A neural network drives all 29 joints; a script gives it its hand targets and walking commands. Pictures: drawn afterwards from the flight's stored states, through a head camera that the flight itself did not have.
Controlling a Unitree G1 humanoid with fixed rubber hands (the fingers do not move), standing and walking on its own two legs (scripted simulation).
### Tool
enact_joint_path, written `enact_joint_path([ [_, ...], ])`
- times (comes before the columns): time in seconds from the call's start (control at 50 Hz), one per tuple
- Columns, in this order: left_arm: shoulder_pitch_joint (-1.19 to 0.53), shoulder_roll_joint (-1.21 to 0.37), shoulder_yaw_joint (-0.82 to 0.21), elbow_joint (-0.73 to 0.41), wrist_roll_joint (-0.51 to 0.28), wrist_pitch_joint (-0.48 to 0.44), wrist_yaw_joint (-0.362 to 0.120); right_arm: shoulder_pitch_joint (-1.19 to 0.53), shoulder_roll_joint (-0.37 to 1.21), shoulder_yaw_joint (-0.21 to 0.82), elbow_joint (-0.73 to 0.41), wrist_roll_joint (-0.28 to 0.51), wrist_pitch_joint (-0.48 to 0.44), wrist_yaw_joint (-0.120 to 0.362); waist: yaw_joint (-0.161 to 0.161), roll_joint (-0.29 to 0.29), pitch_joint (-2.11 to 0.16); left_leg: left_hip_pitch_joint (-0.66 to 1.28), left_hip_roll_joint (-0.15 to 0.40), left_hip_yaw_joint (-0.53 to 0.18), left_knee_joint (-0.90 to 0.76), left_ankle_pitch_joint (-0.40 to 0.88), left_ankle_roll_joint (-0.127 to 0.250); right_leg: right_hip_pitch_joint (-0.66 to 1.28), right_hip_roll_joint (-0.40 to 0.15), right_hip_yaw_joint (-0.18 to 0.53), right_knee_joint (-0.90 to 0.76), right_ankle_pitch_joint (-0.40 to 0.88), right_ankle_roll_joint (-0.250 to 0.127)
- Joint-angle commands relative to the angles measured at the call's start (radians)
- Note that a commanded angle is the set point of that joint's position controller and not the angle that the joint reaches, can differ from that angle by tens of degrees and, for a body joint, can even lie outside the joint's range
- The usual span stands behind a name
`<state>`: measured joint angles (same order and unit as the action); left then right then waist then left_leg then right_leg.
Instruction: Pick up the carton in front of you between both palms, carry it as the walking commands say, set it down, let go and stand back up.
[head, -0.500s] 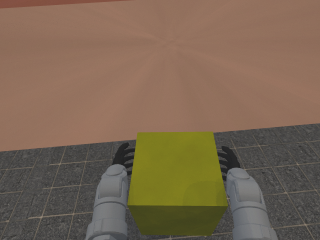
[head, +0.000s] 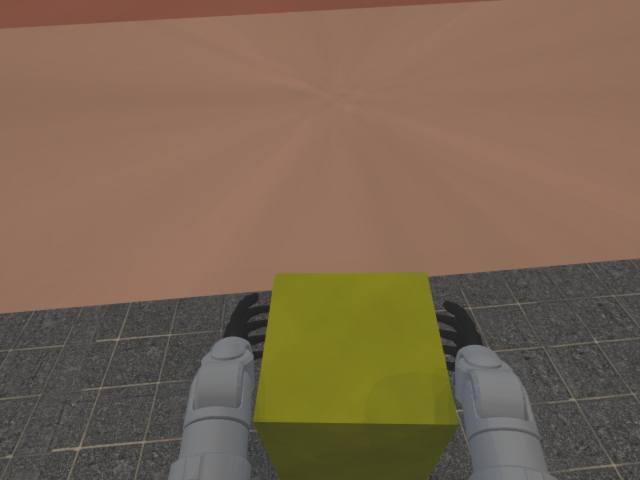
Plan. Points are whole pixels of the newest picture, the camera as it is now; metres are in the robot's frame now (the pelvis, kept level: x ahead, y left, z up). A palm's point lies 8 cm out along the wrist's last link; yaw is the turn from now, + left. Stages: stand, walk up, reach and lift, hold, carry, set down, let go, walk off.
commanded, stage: reach and lift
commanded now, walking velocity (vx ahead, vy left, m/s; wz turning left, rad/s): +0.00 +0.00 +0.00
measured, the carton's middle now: (351, 382) +0.28 +0.00 -0.04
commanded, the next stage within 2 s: hold in 0.10 s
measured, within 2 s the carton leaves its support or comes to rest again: neither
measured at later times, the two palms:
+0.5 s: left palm (232, 348) +0.28 +0.15 +0.05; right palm (472, 356) +0.27 -0.15 +0.05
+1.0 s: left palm (233, 344) +0.28 +0.15 +0.05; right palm (471, 352) +0.28 -0.15 +0.05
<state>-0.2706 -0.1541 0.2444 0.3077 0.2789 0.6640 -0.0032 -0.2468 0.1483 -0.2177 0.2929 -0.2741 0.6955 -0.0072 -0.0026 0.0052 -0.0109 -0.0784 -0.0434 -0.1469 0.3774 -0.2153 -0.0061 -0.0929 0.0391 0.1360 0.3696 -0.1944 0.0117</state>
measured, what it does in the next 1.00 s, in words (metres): stands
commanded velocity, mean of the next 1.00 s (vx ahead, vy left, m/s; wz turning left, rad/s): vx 0.00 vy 0.00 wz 0.00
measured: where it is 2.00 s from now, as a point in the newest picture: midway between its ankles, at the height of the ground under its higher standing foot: outside the picture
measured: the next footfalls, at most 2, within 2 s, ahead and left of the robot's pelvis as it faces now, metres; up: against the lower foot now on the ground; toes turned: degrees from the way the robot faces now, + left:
right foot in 1.72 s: +0.16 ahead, -0.09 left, +0.00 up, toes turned -8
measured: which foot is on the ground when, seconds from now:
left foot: down 0.00-1.00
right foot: down 0.00-1.00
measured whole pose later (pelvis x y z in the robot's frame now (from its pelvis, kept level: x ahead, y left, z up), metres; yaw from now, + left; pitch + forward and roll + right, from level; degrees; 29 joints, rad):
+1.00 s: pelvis -0.01 +0.00 +0.00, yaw +0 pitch -7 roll +0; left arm -0.29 -0.16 0.25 0.25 0.29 0.74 -0.01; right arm -0.27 0.15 -0.22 0.24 -0.28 0.77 0.00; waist 0.00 0.01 0.01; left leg -0.03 -0.04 -0.13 0.36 -0.20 -0.01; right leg -0.05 0.04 0.13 0.35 -0.18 0.01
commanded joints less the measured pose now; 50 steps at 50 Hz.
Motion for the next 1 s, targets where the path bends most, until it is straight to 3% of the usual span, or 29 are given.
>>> enact_joint_path([
  [0.0,-0.407,-0.954,-0.532,0.003,-0.239,-0.002,-0.242,-0.504,0.926,0.536,-0.072,0.257,-0.041,0.244,0.0,0.002,-0.235,0.034,-0.052,0.063,-0.046,0.264,-0.014,0.097,0.06,-0.064,-0.032,0.228,0.007],
  [0.18,-0.413,-0.952,-0.586,-0.085,-0.276,0.043,-0.237,-0.515,0.93,0.599,-0.161,0.298,0.003,0.24,0.008,0.0,-0.262,0.072,-0.05,0.062,-0.059,0.296,-0.017,0.131,0.059,-0.06,-0.048,0.258,0.01],
  [0.3,-0.427,-0.903,-0.522,-0.031,-0.241,0.077,-0.24,-0.515,0.893,0.527,-0.097,0.259,0.039,0.237,0.004,0.0,-0.131,0.02,-0.045,0.072,-0.087,0.129,-0.009,0.087,0.052,-0.068,-0.074,0.102,0.002],
  [0.54,-0.531,-0.935,-0.515,-0.001,-0.239,0.063,-0.254,-0.62,0.932,0.526,-0.07,0.264,0.027,0.246,0.008,-0.003,-0.176,0.006,-0.043,0.077,-0.069,0.07,-0.004,0.088,0.048,-0.069,-0.058,0.051,0.003],
  [0.98,-0.45,-0.924,-0.531,-0.051,-0.25,0.071,-0.245,-0.541,0.915,0.537,-0.114,0.27,0.033,0.241,0.006,-0.001,-0.202,0.05,-0.049,0.072,-0.072,0.205,-0.012,0.12,0.055,-0.062,-0.058,0.181,0.006],
])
